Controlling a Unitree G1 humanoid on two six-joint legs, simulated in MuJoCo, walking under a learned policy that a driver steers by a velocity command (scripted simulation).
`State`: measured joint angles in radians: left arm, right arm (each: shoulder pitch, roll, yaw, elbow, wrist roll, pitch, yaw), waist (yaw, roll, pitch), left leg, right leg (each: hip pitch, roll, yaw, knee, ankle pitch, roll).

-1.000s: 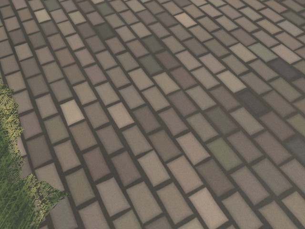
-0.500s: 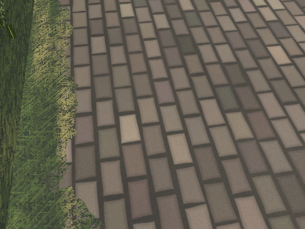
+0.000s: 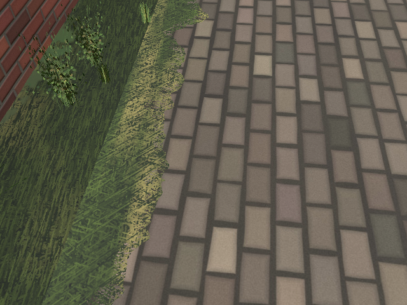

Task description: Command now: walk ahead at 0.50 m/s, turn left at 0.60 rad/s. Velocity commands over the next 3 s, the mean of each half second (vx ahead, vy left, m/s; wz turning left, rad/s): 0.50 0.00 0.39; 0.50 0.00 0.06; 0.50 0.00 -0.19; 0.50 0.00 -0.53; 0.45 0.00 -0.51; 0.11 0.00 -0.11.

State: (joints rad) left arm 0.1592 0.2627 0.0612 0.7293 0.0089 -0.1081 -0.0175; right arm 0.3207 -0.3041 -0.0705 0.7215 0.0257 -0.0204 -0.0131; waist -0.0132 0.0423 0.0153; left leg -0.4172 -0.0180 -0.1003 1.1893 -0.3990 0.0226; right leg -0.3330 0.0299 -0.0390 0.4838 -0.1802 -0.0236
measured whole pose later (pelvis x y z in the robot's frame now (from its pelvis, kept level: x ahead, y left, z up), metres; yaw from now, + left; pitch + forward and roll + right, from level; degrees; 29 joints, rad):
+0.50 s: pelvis +0.26 +0.08 +0.00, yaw +12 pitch +2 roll -1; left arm 0.29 0.30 0.05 0.88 -0.03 -0.08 -0.01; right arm 0.16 -0.27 -0.05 0.65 0.01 -0.05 0.03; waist 0.03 -0.01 0.05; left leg -0.39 -0.04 0.03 0.54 -0.18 0.06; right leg -0.33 -0.07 -0.01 1.15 -0.44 -0.01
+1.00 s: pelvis +0.55 +0.07 -0.01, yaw +11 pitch +2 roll +0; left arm 0.10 0.28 0.04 0.79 -0.01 -0.09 -0.04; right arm 0.35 -0.30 -0.06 0.84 0.02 -0.06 0.00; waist -0.02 0.01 0.03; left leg -0.24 -0.01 -0.06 1.06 -0.46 0.02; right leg -0.45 0.01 -0.05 0.57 -0.16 -0.06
